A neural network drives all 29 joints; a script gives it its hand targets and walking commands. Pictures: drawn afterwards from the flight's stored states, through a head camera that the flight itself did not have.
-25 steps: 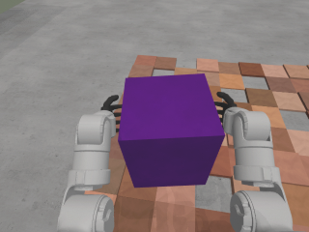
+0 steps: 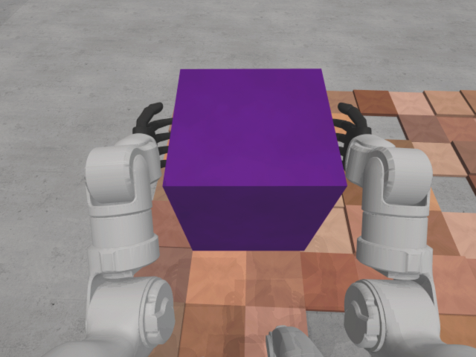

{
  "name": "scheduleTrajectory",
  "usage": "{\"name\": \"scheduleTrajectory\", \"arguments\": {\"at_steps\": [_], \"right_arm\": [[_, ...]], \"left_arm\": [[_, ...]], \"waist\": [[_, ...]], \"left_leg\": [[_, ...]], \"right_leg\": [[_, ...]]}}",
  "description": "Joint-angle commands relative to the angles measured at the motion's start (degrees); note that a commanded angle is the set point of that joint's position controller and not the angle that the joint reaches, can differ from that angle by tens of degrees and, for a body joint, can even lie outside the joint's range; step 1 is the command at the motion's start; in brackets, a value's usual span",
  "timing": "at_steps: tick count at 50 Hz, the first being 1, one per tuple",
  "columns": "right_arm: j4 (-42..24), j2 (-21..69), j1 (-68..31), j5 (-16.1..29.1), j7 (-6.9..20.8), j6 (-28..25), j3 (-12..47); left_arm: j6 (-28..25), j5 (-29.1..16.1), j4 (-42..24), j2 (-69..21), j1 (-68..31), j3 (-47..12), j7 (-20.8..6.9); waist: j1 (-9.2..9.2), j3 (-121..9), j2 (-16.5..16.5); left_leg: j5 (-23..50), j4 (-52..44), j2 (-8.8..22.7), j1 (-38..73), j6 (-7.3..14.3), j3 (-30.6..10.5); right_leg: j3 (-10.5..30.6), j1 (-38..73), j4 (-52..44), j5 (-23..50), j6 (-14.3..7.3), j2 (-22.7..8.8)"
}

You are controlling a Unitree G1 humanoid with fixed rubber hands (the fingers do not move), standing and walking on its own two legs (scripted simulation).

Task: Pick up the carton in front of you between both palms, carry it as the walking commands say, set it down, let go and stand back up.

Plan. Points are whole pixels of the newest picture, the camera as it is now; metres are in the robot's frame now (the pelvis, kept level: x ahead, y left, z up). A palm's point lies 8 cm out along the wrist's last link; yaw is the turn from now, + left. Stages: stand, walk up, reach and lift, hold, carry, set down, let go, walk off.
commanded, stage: carry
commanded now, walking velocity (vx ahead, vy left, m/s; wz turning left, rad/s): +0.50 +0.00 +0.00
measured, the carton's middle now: (249, 170) +0.40 -0.03 +0.08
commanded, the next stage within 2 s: none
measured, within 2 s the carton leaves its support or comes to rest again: neither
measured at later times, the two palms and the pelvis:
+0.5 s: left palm (159, 65) +0.63 +0.12 +0.14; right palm (305, 53) +0.66 -0.17 +0.13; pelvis +0.28 -0.05 +0.01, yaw +3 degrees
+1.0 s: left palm (158, 25) +0.88 +0.15 +0.10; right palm (273, 19) +0.88 -0.14 +0.10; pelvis +0.59 +0.00 +0.02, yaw +1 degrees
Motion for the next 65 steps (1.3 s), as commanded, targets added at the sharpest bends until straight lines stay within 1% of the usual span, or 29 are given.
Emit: {"name": "scheduleTrajectory", "arguments": {"at_steps": [1,4,9,12,13,14,15,16,17,19,20,25,32,35,36,37,38,39,41,42,48,54,57,58,59,60,61,63,65], "right_arm": [[-3.5,59.5,-45.1,26.9,16.0,1.5,37.3],[3.0,60.4,-44.8,25.3,17.1,1.7,35.3],[8.8,61.0,-46.0,23.1,17.1,1.3,31.5],[10.5,60.7,-45.8,21.7,16.3,1.3,29.3],[11.1,60.8,-45.5,21.4,16.0,1.3,28.9],[11.8,60.7,-44.9,21.1,15.7,1.3,28.5],[12.3,60.1,-44.9,20.8,15.6,1.4,28.2],[13.3,62.2,-46.0,20.7,15.4,1.6,27.3],[12.6,61.9,-46.4,20.6,15.3,1.4,27.4],[12.5,64.2,-46.0,20.4,15.0,0.8,27.9],[11.8,65.4,-45.1,20.3,14.8,0.3,28.1],[5.9,68.3,-42.7,20.9,13.4,-1.8,31.6],[2.1,68.0,-32.1,19.5,13.7,-3.2,36.8],[0.6,68.0,-27.0,18.6,15.3,-3.1,38.0],[1.3,67.6,-23.7,18.1,15.9,-3.2,38.1],[1.5,67.1,-20.1,17.5,16.6,-3.0,37.8],[2.4,65.0,-18.8,15.7,16.7,-3.4,37.8],[1.8,66.3,-15.4,15.9,17.0,-3.7,37.9],[-4.9,68.0,-14.5,16.3,17.5,-4.4,39.9],[-8.7,68.7,-14.4,16.9,17.6,-4.8,41.4],[-21.3,63.9,-2.5,17.8,18.4,-5.5,47.7],[-19.8,59.9,10.4,16.5,19.7,-3.4,47.9],[-19.8,57.7,9.2,16.8,19.7,-2.4,48.4],[-20.9,57.1,6.8,17.2,19.6,-1.9,48.8],[-22.0,56.9,5.7,17.6,19.7,-1.6,49.1],[-21.4,56.8,5.1,17.5,19.8,-1.5,49.1],[-19.5,58.4,5.7,17.2,19.8,-1.7,49.0],[-18.9,60.5,7.0,17.2,20.0,-2.5,48.6],[-18.6,61.5,7.2,16.8,19.7,-3.0,48.3]], "left_arm": [[-1.2,-16.5,1.5,-50.7,-36.1,-33.8,-9.1],[-0.9,-16.5,6.5,-52.6,-37.5,-33.3,-10.1],[-0.7,-19.1,11.5,-56.2,-41.6,-32.5,-11.4],[-0.5,-21.2,14.1,-58.0,-43.2,-31.2,-11.9],[-0.5,-21.6,15.2,-58.5,-43.0,-30.5,-12.1],[-0.7,-21.9,16.3,-58.7,-42.3,-29.6,-12.4],[-0.8,-21.9,17.6,-58.5,-40.5,-28.3,-12.6],[-1.3,-21.0,18.0,-56.8,-42.1,-27.5,-12.5],[-1.7,-21.6,17.6,-58.3,-40.9,-27.4,-12.6],[-2.5,-23.4,13.6,-61.7,-43.9,-28.3,-13.3],[-3.0,-24.6,11.1,-63.3,-45.9,-29.6,-13.5],[-5.0,-26.7,3.5,-66.3,-45.6,-33.7,-13.5],[-6.2,-23.6,0.4,-64.6,-33.1,-38.2,-13.8],[-6.6,-21.9,-0.6,-64.9,-26.9,-40.3,-14.2],[-6.5,-21.5,-0.7,-64.8,-24.4,-40.9,-14.5],[-6.2,-21.0,-0.8,-64.2,-22.1,-41.4,-14.8],[-5.7,-21.5,-0.3,-66.5,-21.2,-42.3,-15.2],[-5.9,-21.4,-1.7,-66.0,-19.9,-43.0,-15.5],[-6.7,-22.2,-5.3,-67.8,-18.6,-44.7,-15.8],[-7.2,-22.3,-7.5,-68.4,-17.1,-45.6,-15.8],[-8.9,-19.1,-17.7,-63.8,-1.7,-50.0,-14.5],[-6.2,-17.6,-19.4,-58.9,10.5,-49.5,-15.9],[-5.2,-18.2,-17.6,-56.6,11.2,-48.6,-16.9],[-5.5,-18.5,-15.9,-56.8,9.8,-48.3,-17.2],[-5.8,-18.6,-15.1,-56.6,11.0,-48.0,-17.4],[-5.8,-18.6,-14.1,-57.1,12.8,-47.9,-17.4],[-5.7,-19.3,-15.0,-57.5,11.9,-48.3,-17.3],[-6.3,-20.3,-17.5,-60.1,8.3,-49.9,-17.1],[-6.5,-21.2,-19.5,-60.7,5.8,-50.7,-17.2]], "waist": [[1.06,-35.0,4.5],[1.03,-31.7,6.3],[1.05,-25.2,7.5],[2.35,-24.1,8.9],[3.70,-26.3,6.8],[5.19,-30.1,4.3],[6.96,-34.5,-2.5],[7.74,-35.8,-16.3],[7.94,-33.5,-15.6],[7.87,-30.6,-5.4],[7.24,-29.3,-3.9],[6.85,-31.0,-7.9],[8.58,-29.1,-9.1],[5.38,-31.2,-7.5],[4.81,-32.3,-4.3],[4.15,-36.0,3.4],[3.93,-39.3,17.4],[3.41,-37.6,16.4],[3.43,-33.6,6.3],[3.63,-31.6,4.4],[3.98,-29.0,7.7],[3.79,-19.9,8.1],[5.07,-20.3,5.6],[5.84,-23.5,0.6],[7.05,-28.5,-10.4],[7.80,-26.5,-18.7],[7.66,-26.1,-11.1],[6.35,-24.5,0.5],[5.76,-22.6,-2.0]], "left_leg": [[20.6,-10.3,17.2,32.4,8.3,-22.4],[26.6,-10.6,14.8,31.8,6.4,-16.2],[26.7,-12.1,12.4,30.5,3.9,-10.7],[32.3,-8.5,11.6,28.3,1.1,-7.3],[35.1,-1.7,10.0,25.8,-0.4,-3.9],[29.7,6.0,8.3,19.2,-2.3,-2.1],[10.1,18.4,6.1,8.5,-4.2,-1.5],[-11.9,30.9,-1.4,-10.9,-5.8,-2.6],[-17.5,38.1,-0.7,-18.5,-4.8,-6.7],[-12.5,37.6,2.7,-18.9,-4.0,-8.3],[-9.8,34.3,4.3,-17.6,-4.4,-8.5],[-6.1,18.9,4.3,-12.8,-6.7,-5.0],[8.5,-2.5,1.3,-6.5,-5.7,-0.2],[16.1,-15.2,0.2,13.9,-4.7,2.9],[17.0,-13.2,2.8,25.3,-3.9,1.3],[25.5,-8.8,14.4,37.3,-1.9,-13.0],[30.1,-8.1,23.8,53.3,7.7,-30.3],[26.2,-10.5,24.1,54.2,9.3,-33.5],[27.6,-11.5,21.4,48.6,5.8,-26.1],[27.6,-13.4,20.6,44.5,4.3,-22.7],[27.2,-16.5,15.3,38.0,2.7,-9.6],[30.9,-17.2,14.4,31.7,0.2,-4.7],[28.3,-6.5,11.4,22.7,-2.6,0.7],[29.1,3.4,8.6,10.0,-5.2,1.5],[16.0,20.4,4.2,-2.4,-8.5,3.2],[-13.2,32.7,-1.2,-13.1,-8.8,-0.4],[-16.3,39.4,1.8,-16.0,-7.5,-7.0],[-11.4,31.9,7.1,-13.7,-5.9,-10.4],[-7.2,23.7,6.7,-8.7,-5.8,-6.8]], "right_leg": [[0.0,-4.7,-11.6,1.5,0.4,-2.4],[-2.2,-3.5,-20.0,14.6,0.9,-2.7],[-5.9,1.3,-35.1,21.7,1.1,-1.5],[-8.7,11.7,-44.3,24.4,-0.4,0.1],[-11.0,20.7,-48.3,25.4,-1.1,1.7],[-8.7,33.0,-47.6,24.8,-2.1,-0.4],[7.6,44.8,-46.3,22.9,-4.3,-12.3],[29.4,57.7,-48.8,23.5,-12.4,-23.2],[33.4,56.4,-50.8,19.7,-13.9,-23.1],[23.8,49.4,-51.0,22.9,-11.3,-19.9],[19.6,45.5,-52.0,24.6,-9.7,-19.1],[8.7,43.9,-54.5,29.5,-9.1,-16.1],[-0.6,48.8,-48.6,47.2,-5.7,-12.1],[-5.0,41.6,-38.3,48.8,-1.8,-10.6],[-6.8,33.4,-33.1,43.5,0.1,-8.2],[-6.3,22.4,-22.0,24.3,1.8,-6.6],[-4.6,2.6,-10.8,0.2,3.5,-0.1],[-1.9,-5.8,-4.4,-4.7,2.9,0.1],[0.2,-7.8,-7.1,0.3,2.0,-3.5],[0.2,-6.2,-11.6,3.0,2.3,-4.8],[-5.2,0.7,-28.3,12.7,4.1,-3.7],[-8.5,6.8,-40.9,24.8,2.2,-2.8],[-14.4,25.3,-45.3,19.5,0.6,1.1],[-7.6,41.6,-41.9,17.4,-2.4,-2.4],[10.7,52.1,-47.1,12.3,-6.7,-13.0],[24.1,54.0,-54.2,22.0,-10.4,-20.2],[23.6,52.7,-53.9,27.0,-10.9,-21.9],[18.0,43.4,-55.3,19.7,-7.4,-20.8],[9.7,36.8,-58.6,14.0,-4.4,-18.1]]}}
